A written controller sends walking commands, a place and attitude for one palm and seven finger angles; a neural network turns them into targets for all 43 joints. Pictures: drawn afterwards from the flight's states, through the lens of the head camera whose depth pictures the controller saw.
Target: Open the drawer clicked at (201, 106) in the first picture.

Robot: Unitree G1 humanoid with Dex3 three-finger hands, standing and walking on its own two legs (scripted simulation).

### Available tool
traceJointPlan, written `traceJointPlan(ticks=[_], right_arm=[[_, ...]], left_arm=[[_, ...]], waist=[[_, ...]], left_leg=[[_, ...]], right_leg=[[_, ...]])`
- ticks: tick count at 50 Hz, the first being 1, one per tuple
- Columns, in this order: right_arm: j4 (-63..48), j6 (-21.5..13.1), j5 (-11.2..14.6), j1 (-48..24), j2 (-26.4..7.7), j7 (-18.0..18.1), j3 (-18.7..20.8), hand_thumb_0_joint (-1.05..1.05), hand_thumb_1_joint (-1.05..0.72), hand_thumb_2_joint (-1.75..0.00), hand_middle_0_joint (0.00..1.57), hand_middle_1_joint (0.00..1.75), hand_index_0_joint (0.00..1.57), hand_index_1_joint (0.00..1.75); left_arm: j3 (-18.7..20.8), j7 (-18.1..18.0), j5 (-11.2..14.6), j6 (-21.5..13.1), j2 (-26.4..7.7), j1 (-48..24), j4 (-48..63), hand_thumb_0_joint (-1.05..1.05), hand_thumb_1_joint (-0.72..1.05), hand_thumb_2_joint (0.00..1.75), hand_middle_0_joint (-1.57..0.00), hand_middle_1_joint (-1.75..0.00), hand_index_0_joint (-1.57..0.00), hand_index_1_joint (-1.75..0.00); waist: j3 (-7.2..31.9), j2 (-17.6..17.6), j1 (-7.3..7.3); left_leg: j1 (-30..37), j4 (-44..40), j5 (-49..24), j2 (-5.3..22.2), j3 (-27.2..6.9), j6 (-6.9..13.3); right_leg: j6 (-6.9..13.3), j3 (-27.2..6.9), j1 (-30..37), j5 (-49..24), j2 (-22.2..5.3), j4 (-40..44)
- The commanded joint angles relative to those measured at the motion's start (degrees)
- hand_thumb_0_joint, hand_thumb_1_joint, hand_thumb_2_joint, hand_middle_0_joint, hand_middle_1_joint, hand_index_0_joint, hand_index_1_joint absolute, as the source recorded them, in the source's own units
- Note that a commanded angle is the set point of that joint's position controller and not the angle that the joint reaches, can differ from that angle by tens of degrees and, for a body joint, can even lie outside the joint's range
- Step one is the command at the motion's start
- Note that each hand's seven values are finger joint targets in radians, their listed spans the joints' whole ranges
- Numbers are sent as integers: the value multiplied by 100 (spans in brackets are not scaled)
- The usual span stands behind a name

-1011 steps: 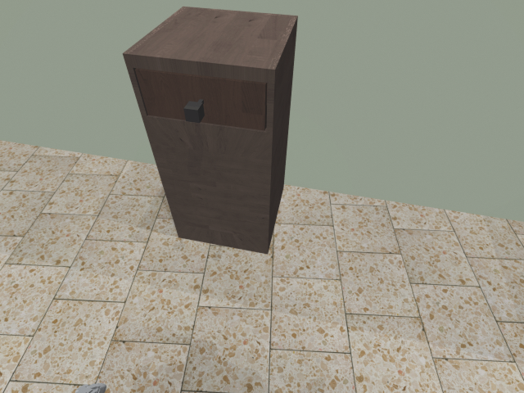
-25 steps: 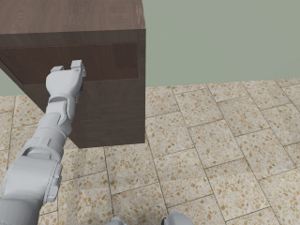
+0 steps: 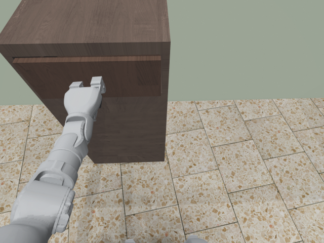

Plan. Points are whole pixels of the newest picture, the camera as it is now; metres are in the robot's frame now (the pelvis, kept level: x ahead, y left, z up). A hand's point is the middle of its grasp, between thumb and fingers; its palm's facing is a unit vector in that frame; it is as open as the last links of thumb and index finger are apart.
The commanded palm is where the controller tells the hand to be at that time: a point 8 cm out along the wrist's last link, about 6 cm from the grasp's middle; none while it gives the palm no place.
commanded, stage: pull the drawer open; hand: left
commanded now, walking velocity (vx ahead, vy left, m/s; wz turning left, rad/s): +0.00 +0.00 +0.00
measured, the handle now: (93, 92) +0.52 +0.18 +0.02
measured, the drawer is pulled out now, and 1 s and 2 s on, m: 0.02 0.10 0.18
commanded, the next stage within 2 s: none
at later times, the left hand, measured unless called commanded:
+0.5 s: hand (90, 117) +0.44 +0.19 +0.00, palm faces -0.05 -0.06 -1.00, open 8.0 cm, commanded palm +0.39 +0.19 +0.06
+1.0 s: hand (86, 137) +0.38 +0.19 +0.00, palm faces -0.01 -0.04 -1.00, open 8.1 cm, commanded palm +0.36 +0.19 +0.06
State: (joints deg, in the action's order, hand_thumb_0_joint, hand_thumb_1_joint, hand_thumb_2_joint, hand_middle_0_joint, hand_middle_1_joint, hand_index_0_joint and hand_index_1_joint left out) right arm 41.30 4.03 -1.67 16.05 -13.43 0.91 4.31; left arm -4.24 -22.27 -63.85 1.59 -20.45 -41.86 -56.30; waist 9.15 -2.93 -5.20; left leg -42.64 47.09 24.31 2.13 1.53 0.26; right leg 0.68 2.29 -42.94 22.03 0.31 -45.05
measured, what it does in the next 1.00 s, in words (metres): stands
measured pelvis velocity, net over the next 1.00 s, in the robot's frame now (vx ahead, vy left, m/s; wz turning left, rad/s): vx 0.01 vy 0.00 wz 0.01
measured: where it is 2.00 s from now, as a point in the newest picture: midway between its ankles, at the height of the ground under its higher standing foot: outside the picture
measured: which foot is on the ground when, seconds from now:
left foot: down 0.00-1.00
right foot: down 0.00-1.00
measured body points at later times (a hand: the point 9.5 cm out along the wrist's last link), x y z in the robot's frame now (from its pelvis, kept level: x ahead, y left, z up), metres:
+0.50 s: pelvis +0.00 +0.00 +0.01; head +0.08 -0.01 +0.45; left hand +0.44 +0.19 +0.06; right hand -0.01 -0.27 -0.13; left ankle -0.03 +0.11 -0.70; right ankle -0.02 -0.11 -0.70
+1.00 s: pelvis +0.01 +0.00 +0.01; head +0.07 -0.02 +0.45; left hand +0.38 +0.19 +0.06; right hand +0.17 -0.25 -0.11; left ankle -0.03 +0.12 -0.70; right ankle -0.02 -0.11 -0.70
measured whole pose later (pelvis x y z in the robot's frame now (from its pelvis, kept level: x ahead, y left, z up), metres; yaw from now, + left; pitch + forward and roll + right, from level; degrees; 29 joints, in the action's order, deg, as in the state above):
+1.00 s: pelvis +0.01 +0.00 +0.01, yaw +1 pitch +15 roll +0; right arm 37.3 5.0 -0.9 8.3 -13.2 1.7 2.9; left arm -10.1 -21.4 -63.4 6.0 -16.1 -20.9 -34.1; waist 8.3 -2.7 -0.1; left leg -33.9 43.6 24.1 1.4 0.9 -0.1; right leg 0.9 2.4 -34.6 22.7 -0.1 -42.7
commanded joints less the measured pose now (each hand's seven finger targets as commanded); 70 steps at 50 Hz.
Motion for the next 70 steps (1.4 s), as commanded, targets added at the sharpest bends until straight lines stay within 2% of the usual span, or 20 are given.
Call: traceJointPlan(ticks=[1,5,6,9,11,14,15,17,20,32,34,37,39,40,42,45,49,52,54,70], right_arm=[[-255,-27,4,986,-858,66,307,0,-90,-90,20,30,20,30],[-313,-45,17,940,-863,118,247,0,-90,-90,20,30,20,30],[-298,-36,29,949,-890,131,243,0,-90,-90,20,30,20,30],[-304,-70,21,973,-864,135,250,0,-90,-90,20,30,20,30],[-261,-84,28,1002,-890,146,246,0,-90,-90,20,30,20,30],[-351,-81,19,943,-879,127,259,0,-90,-90,20,30,20,30],[-411,-85,25,933,-845,122,253,0,-90,-90,20,30,20,30],[-464,-93,50,845,-833,98,266,0,-90,-90,20,30,20,30],[-555,-85,74,758,-861,76,271,0,-90,-90,20,30,20,30],[-898,-67,161,106,-859,1,230,0,-90,-90,20,30,20,30],[-1000,-53,159,-8,-851,-24,233,0,-90,-90,20,30,20,30],[-1116,-93,140,-212,-786,-63,179,0,-90,-90,20,30,20,30],[-857,-31,132,-136,-849,41,153,0,-90,-90,20,30,20,30],[-779,-64,109,-108,-847,77,155,0,-90,-90,20,30,20,30],[-807,-49,78,-186,-768,91,136,0,-90,-90,20,30,20,30],[-809,-5,56,-202,-729,117,148,0,-90,-90,20,30,20,30],[-810,44,64,-262,-716,153,148,0,-90,-90,20,30,20,30],[-829,40,87,-322,-682,209,106,0,-90,-90,20,30,20,30],[-828,43,87,-302,-711,247,104,0,-90,-90,20,30,20,30],[-611,-130,133,60,-727,324,182,0,-90,-90,20,30,20,30]], left_arm=[[193,-177,-38,10,-1128,-2591,970,0,90,90,-40,-135,-40,-135],[233,-109,0,-39,-1309,-2603,765,0,90,90,-40,-135,-40,-135],[416,-112,-4,-55,-1537,-2578,709,0,90,90,-40,-135,-40,-135],[230,-110,-8,-125,-1333,-2763,775,0,90,90,-40,-135,-40,-135],[325,-123,-19,-155,-1474,-2678,677,0,90,90,-40,-135,-40,-135],[498,-87,29,-223,-1522,-2060,842,0,90,90,-40,-135,-40,-135],[344,-79,39,-234,-1296,-1750,869,0,90,90,-40,-135,-40,-135],[211,-45,93,-246,-1055,-1381,1065,0,90,90,-40,-135,-40,-135],[379,-31,174,-223,-1130,-514,1341,0,90,90,-40,-135,-40,-135],[298,-44,246,339,-833,1690,3183,0,90,90,-40,-135,-40,-135],[323,-38,291,408,-822,1975,3747,0,90,90,-40,-135,-40,-135],[217,-44,343,509,-594,2789,4212,0,90,90,-40,-135,-40,-135],[-41,-94,209,526,-653,580,4004,0,90,90,-40,-135,-40,-135],[93,-164,72,481,-857,135,3808,0,90,90,-40,-135,-40,-135],[101,-211,-70,507,-750,656,3353,0,90,90,-40,-135,-40,-135],[-41,-215,-148,526,-638,389,3325,0,90,90,-40,-135,-40,-135],[-18,-136,-46,512,-696,100,3164,0,90,90,-40,-135,-40,-135],[-120,-57,34,456,-589,45,2813,0,90,90,-40,-135,-40,-135],[23,-7,56,359,-792,-79,2752,0,90,90,-40,-135,-40,-135],[284,-195,-8,-266,-1195,-709,2075,0,90,90,-40,-135,-40,-135]], waist=[[2494,-32,-198],[2393,39,-185],[2399,106,-148],[2384,-62,-221],[2326,-55,-203],[2635,-132,62],[2654,-110,97],[2508,-112,147],[2468,149,296],[1794,266,481],[2034,143,517],[1952,177,613],[1477,42,111],[1276,-24,104],[1398,-8,274],[1892,-7,326],[2075,117,328],[1758,408,296],[1771,437,315],[1741,242,288]], left_leg=[[1710,-140,-3325,-264,-5,183],[1356,-213,-2748,-334,47,212],[1291,-228,-2667,-328,39,210],[1339,-220,-2638,-337,42,210],[1256,-228,-2487,-324,48,211],[1320,-278,-2640,-333,87,203],[1366,-317,-2708,-325,98,201],[1429,-364,-2752,-296,122,195],[1396,-452,-2864,-271,140,211],[1880,-698,-3720,-203,127,183],[2123,-675,-4059,-188,87,173],[2267,-633,-4415,-181,74,149],[2250,-595,-3878,-182,2,132],[2185,-605,-3594,-177,-15,126],[2193,-582,-3492,-239,4,116],[2338,-469,-3822,-273,11,114],[2237,-436,-3598,-338,43,126],[1924,-511,-2974,-403,77,150],[1836,-546,-2826,-416,71,156],[1202,-604,-1658,-453,138,204]], right_leg=[[85,-46,1267,-2890,280,301],[78,-108,1455,-2755,254,353],[81,-115,1477,-2699,251,340],[89,-117,1365,-2613,261,382],[86,-125,1314,-2508,261,375],[118,-152,1639,-2663,264,351],[111,-124,1687,-2699,265,369],[112,-102,1665,-2693,279,426],[114,-99,1941,-2857,289,469],[94,-40,2191,-3322,282,643],[110,-55,2332,-3507,260,602],[74,-21,2384,-3815,240,569],[77,-2,1784,-3242,253,623],[88,42,1539,-2871,262,622],[137,51,1572,-2742,269,583],[137,11,1749,-3082,233,485],[131,-40,1976,-3221,216,486],[102,-42,2017,-3067,197,548],[109,-71,2089,-3000,188,565],[90,-276,1912,-1964,129,679]])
